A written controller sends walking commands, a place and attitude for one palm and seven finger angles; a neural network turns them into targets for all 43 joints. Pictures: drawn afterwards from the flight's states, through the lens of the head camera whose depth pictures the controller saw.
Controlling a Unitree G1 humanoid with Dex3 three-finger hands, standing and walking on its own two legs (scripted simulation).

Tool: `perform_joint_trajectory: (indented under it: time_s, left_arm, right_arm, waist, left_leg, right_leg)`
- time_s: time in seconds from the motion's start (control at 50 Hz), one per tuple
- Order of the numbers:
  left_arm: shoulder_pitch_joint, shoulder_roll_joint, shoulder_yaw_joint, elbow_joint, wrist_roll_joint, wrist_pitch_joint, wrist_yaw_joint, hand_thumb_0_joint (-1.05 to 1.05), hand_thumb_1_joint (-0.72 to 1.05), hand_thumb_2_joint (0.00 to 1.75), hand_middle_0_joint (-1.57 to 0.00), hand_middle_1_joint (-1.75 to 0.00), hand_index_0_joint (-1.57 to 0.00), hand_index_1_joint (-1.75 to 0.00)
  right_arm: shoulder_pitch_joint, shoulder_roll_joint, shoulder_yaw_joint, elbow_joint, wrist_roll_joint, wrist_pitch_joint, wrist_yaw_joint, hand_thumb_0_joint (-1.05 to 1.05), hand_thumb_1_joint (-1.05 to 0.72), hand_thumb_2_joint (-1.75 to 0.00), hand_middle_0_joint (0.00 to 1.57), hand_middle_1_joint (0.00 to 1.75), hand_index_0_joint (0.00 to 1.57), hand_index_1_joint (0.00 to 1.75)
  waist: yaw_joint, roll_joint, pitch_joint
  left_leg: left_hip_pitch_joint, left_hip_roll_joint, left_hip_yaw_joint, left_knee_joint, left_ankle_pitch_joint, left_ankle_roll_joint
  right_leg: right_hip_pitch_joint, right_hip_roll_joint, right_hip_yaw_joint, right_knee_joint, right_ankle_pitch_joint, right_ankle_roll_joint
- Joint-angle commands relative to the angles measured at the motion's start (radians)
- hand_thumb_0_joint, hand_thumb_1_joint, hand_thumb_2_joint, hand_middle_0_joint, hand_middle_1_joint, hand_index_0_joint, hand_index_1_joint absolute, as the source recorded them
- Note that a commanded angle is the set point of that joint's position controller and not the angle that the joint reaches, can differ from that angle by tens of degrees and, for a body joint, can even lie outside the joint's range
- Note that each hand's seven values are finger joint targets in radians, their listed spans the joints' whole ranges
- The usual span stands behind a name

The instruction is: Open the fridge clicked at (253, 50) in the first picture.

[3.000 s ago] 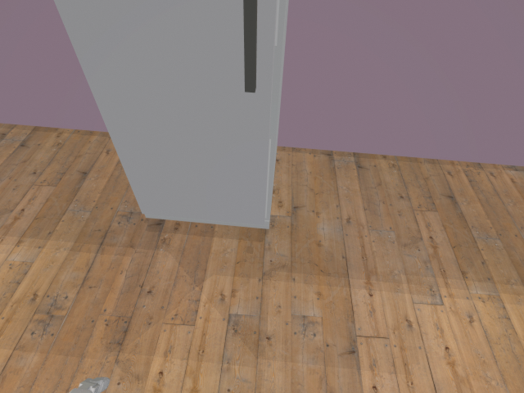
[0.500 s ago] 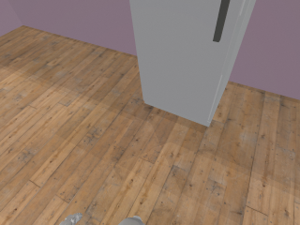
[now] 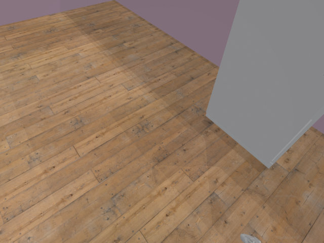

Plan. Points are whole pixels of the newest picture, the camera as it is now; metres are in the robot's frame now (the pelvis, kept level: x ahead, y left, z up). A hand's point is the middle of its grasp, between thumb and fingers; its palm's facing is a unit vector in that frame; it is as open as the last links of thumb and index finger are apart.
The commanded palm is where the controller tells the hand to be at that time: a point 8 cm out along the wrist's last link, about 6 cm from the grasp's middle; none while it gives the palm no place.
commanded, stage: walk to a spot facing it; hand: right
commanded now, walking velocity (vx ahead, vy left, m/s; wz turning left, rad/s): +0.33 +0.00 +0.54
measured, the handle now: out of the picture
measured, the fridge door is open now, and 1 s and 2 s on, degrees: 0 0 0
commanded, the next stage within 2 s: none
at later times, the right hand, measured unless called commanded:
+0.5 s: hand (250, 216) +0.25 -0.25 -0.16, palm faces -0.21 +0.96 -0.16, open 7.4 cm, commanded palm none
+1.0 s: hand (197, 144) +0.49 -0.09 -0.16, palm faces -0.52 +0.83 -0.22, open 7.3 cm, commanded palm none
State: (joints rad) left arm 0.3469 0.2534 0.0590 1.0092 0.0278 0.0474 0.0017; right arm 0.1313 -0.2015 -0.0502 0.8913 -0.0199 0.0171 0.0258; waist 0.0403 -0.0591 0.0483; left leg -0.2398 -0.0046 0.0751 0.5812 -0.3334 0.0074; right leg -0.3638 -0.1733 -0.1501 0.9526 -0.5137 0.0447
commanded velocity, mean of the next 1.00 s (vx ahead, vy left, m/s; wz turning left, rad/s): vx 0.15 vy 0.00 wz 0.58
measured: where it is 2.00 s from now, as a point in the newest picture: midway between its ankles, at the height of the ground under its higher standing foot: (170, 221)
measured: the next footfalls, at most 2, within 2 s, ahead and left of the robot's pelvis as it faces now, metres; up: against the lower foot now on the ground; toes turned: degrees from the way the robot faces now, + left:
right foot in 0.28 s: +0.22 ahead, -0.13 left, +0.00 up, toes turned +1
left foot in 0.84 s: +0.35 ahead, +0.13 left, +0.00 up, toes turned +35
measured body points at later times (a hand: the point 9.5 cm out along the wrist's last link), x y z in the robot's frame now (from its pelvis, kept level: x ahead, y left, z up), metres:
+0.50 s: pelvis +0.16 -0.06 +0.02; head +0.18 -0.10 +0.47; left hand +0.13 +0.18 -0.11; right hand +0.26 -0.30 -0.15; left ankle +0.11 +0.08 -0.61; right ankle +0.18 -0.14 -0.72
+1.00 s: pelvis +0.29 +0.00 +0.00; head +0.32 +0.02 +0.44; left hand +0.19 +0.22 -0.16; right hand +0.52 -0.14 -0.14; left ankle +0.32 +0.11 -0.72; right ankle +0.34 -0.14 -0.64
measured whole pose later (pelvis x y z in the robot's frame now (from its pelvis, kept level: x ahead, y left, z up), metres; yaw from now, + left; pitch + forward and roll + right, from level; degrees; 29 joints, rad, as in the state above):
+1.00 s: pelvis +0.29 +0.00 +0.00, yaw +33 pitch -2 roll +1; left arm 0.23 0.17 0.06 0.96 0.02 0.04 0.02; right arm 0.11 -0.19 -0.06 0.92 -0.02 0.01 -0.01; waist 0.03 -0.01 0.12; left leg -0.39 -0.06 0.08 0.60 -0.19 0.08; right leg -0.49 -0.17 -0.05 1.24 -0.44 0.08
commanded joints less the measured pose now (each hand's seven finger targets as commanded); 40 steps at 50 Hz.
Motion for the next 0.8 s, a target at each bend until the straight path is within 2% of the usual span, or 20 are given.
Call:
perform_joint_trajectory:
  time_s: [0.0,0.02,0.06,0.12,0.18,0.22,0.24,0.26,0.28,0.3,0.32,0.34,0.38,0.42,0.48,0.56,0.68,0.74,0.76,0.78]
  left_arm:
    - [-0.175,0.102,0.025,-0.161,0.008,-0.058,-0.015,0.00,0.90,0.90,-0.20,-0.30,-0.20,-0.30]
    - [-0.142,0.087,0.024,-0.144,0.009,-0.059,-0.016,0.00,0.90,0.90,-0.20,-0.30,-0.20,-0.30]
    - [-0.128,0.069,0.023,-0.141,0.004,-0.062,-0.018,0.00,0.90,0.90,-0.20,-0.30,-0.20,-0.30]
    - [-0.156,0.054,0.021,-0.169,0.000,-0.073,-0.025,0.00,0.90,0.90,-0.20,-0.30,-0.20,-0.30]
    - [-0.174,0.047,0.020,-0.189,-0.008,-0.090,-0.025,0.00,0.90,0.90,-0.20,-0.30,-0.20,-0.30]
    - [-0.080,0.060,0.023,-0.162,-0.009,-0.101,-0.015,0.00,0.90,0.90,-0.20,-0.30,-0.20,-0.30]
    - [0.043,0.099,0.031,-0.119,-0.007,-0.110,-0.002,0.00,0.90,0.90,-0.20,-0.30,-0.20,-0.30]
    - [0.176,0.205,0.054,-0.081,0.007,-0.119,0.013,0.00,0.90,0.90,-0.20,-0.30,-0.20,-0.30]
    - [0.251,0.277,0.061,-0.071,0.010,-0.114,0.015,0.00,0.90,0.90,-0.20,-0.30,-0.20,-0.30]
    - [0.186,0.223,0.043,-0.068,0.008,-0.111,0.023,0.00,0.90,0.90,-0.20,-0.30,-0.20,-0.30]
    - [0.106,0.171,0.032,-0.084,0.004,-0.116,0.025,0.00,0.90,0.90,-0.20,-0.30,-0.20,-0.30]
    - [0.043,0.117,0.016,-0.095,0.003,-0.123,0.025,0.00,0.90,0.90,-0.20,-0.30,-0.20,-0.30]
    - [-0.010,0.057,0.003,-0.084,-0.005,-0.139,0.031,0.00,0.90,0.90,-0.20,-0.30,-0.20,-0.30]
    - [0.020,0.030,-0.002,-0.064,-0.009,-0.145,0.036,0.00,0.90,0.90,-0.20,-0.30,-0.20,-0.30]
    - [0.054,0.011,0.004,-0.042,-0.012,-0.147,0.038,0.00,0.90,0.90,-0.20,-0.30,-0.20,-0.30]
    - [0.093,0.021,0.004,-0.006,-0.010,-0.137,0.039,0.00,0.90,0.90,-0.20,-0.30,-0.20,-0.30]
    - [0.128,0.036,0.016,0.027,0.000,-0.107,0.038,0.00,0.90,0.90,-0.20,-0.30,-0.20,-0.30]
    - [0.074,0.080,0.035,0.001,-0.005,-0.101,0.036,0.00,0.90,0.90,-0.20,-0.30,-0.20,-0.30]
    - [0.066,0.097,0.036,-0.013,-0.009,-0.098,0.033,0.00,0.90,0.90,-0.20,-0.30,-0.20,-0.30]
    - [0.053,0.096,0.037,-0.033,-0.017,-0.094,0.023,0.00,0.90,0.90,-0.20,-0.30,-0.20,-0.30]
  right_arm:
    - [0.107,-0.216,-0.057,-0.025,-0.003,-0.030,-0.031,0.00,-0.90,-0.90,0.20,0.30,0.20,0.30]
    - [0.090,-0.201,-0.052,-0.029,-0.004,-0.040,-0.030,0.00,-0.90,-0.90,0.20,0.30,0.20,0.30]
    - [0.117,-0.203,-0.052,-0.014,-0.005,-0.053,-0.024,0.00,-0.90,-0.90,0.20,0.30,0.20,0.30]
    - [0.152,-0.220,-0.055,0.010,-0.008,-0.060,-0.022,0.00,-0.90,-0.90,0.20,0.30,0.20,0.30]
    - [0.153,-0.222,-0.059,0.018,-0.011,-0.057,-0.020,0.00,-0.90,-0.90,0.20,0.30,0.20,0.30]
    - [0.117,-0.221,-0.065,0.016,-0.006,-0.052,-0.020,0.00,-0.90,-0.90,0.20,0.30,0.20,0.30]
    - [0.101,-0.193,-0.062,0.015,-0.004,-0.049,-0.017,0.00,-0.90,-0.90,0.20,0.30,0.20,0.30]
    - [0.128,-0.118,-0.052,0.000,0.006,-0.042,-0.009,0.00,-0.90,-0.90,0.20,0.30,0.20,0.30]
    - [0.143,-0.068,-0.039,-0.023,0.007,-0.041,-0.001,0.00,-0.90,-0.90,0.20,0.30,0.20,0.30]
    - [0.100,-0.106,-0.046,-0.016,-0.002,-0.038,-0.003,0.00,-0.90,-0.90,0.20,0.30,0.20,0.30]
    - [0.043,-0.104,-0.055,-0.016,-0.006,-0.041,0.008,0.00,-0.90,-0.90,0.20,0.30,0.20,0.30]
    - [0.050,-0.096,-0.056,-0.002,-0.011,-0.037,0.022,0.00,-0.90,-0.90,0.20,0.30,0.20,0.30]
    - [0.134,-0.057,-0.053,0.038,-0.013,-0.020,0.028,0.00,-0.90,-0.90,0.20,0.30,0.20,0.30]
    - [0.167,-0.039,-0.055,0.052,-0.016,-0.002,0.023,0.00,-0.90,-0.90,0.20,0.30,0.20,0.30]
    - [0.138,-0.025,-0.056,0.042,-0.016,0.007,0.022,0.00,-0.90,-0.90,0.20,0.30,0.20,0.30]
    - [0.035,-0.007,-0.047,0.007,-0.017,0.012,0.023,0.00,-0.90,-0.90,0.20,0.30,0.20,0.30]
    - [-0.106,0.000,-0.036,-0.033,-0.011,0.004,0.019,0.00,-0.90,-0.90,0.20,0.30,0.20,0.30]
    - [-0.002,-0.032,-0.044,-0.017,-0.013,-0.009,0.013,0.00,-0.90,-0.90,0.20,0.30,0.20,0.30]
    - [0.078,-0.057,-0.048,0.003,-0.016,-0.021,0.008,0.00,-0.90,-0.90,0.20,0.30,0.20,0.30]
    - [0.198,-0.109,-0.063,0.030,-0.017,-0.037,0.001,0.00,-0.90,-0.90,0.20,0.30,0.20,0.30]
  waist:
    - [-0.069,0.224,0.055]
    - [-0.047,0.200,0.049]
    - [-0.045,0.196,0.040]
    - [-0.053,0.213,0.030]
    - [-0.054,0.234,0.025]
    - [-0.004,0.201,0.002]
    - [0.051,0.121,-0.052]
    - [0.096,-0.147,-0.154]
    - [0.099,-0.363,-0.171]
    - [0.092,-0.294,-0.117]
    - [0.063,-0.163,0.013]
    - [0.021,-0.086,0.070]
    - [-0.038,-0.083,0.039]
    - [-0.049,-0.104,0.019]
    - [-0.049,-0.040,0.018]
    - [-0.031,-0.049,0.050]
    - [0.011,-0.092,0.074]
    - [-0.056,-0.092,-0.017]
    - [-0.091,-0.084,-0.074]
    - [-0.158,-0.009,-0.149]
  left_leg:
    - [0.108,0.295,-0.413,-0.400,-0.202,0.171]
    - [0.076,0.258,-0.345,-0.386,-0.086,0.161]
    - [0.056,0.229,-0.306,-0.369,0.016,0.159]
    - [0.059,0.215,-0.314,-0.358,0.010,0.159]
    - [0.008,0.212,-0.340,-0.317,0.021,0.149]
    - [-0.065,0.170,-0.324,-0.235,0.018,0.121]
    - [-0.120,0.111,-0.275,-0.078,0.060,0.088]
    - [-0.259,-0.007,-0.174,0.231,-0.046,0.039]
    - [-0.421,-0.067,-0.072,0.527,-0.276,0.000]
    - [-0.444,-0.009,-0.140,0.667,-0.206,0.012]
    - [-0.469,0.043,-0.128,0.718,-0.111,0.016]
    - [-0.455,0.079,-0.114,0.718,-0.022,0.011]
    - [-0.390,0.091,-0.092,0.696,0.091,-0.008]
    - [-0.388,0.082,-0.083,0.703,0.144,-0.022]
    - [-0.465,0.091,-0.066,0.674,0.189,-0.035]
    - [-0.519,0.102,-0.008,0.511,0.180,-0.048]
    - [-0.383,0.050,0.077,0.210,0.118,-0.012]
    - [-0.223,-0.001,0.102,0.115,0.103,0.028]
    - [-0.076,-0.029,0.121,0.055,0.123,0.039]
    - [0.158,-0.005,0.089,-0.054,0.260,0.058]
  right_leg:
    - [-0.363,-0.006,0.108,0.158,0.134,0.029]
    - [-0.307,0.001,0.094,0.119,0.173,0.038]
    - [-0.252,0.021,0.068,0.044,0.202,0.046]
    - [-0.210,0.049,0.058,-0.084,0.225,0.042]
    - [-0.077,0.081,0.049,-0.236,0.201,0.028]
    - [0.118,0.110,0.026,-0.377,0.260,0.026]
    - [0.303,0.103,0.035,-0.467,0.263,0.022]
    - [0.499,-0.108,0.281,-0.572,0.084,-0.026]
    - [0.522,-0.331,0.587,-0.720,-0.090,-0.097]
    - [0.396,-0.361,0.644,-0.799,-0.229,-0.109]
    - [0.264,-0.328,0.568,-0.816,-0.226,-0.118]
    - [0.194,-0.276,0.445,-0.814,-0.127,-0.099]
    - [0.190,-0.196,0.207,-0.771,0.157,-0.040]
    - [0.204,-0.159,0.084,-0.750,0.340,-0.021]
    - [0.274,-0.164,0.011,-0.740,0.469,-0.047]
    - [0.362,-0.177,-0.059,-0.690,0.747,-0.105]
    - [0.383,-0.185,-0.144,-0.589,0.939,-0.137]
    - [0.415,-0.198,-0.184,-0.401,1.146,-0.122]
    - [0.377,-0.183,-0.193,-0.258,1.165,-0.100]
    - [0.239,-0.172,-0.186,-0.032,1.040,-0.059]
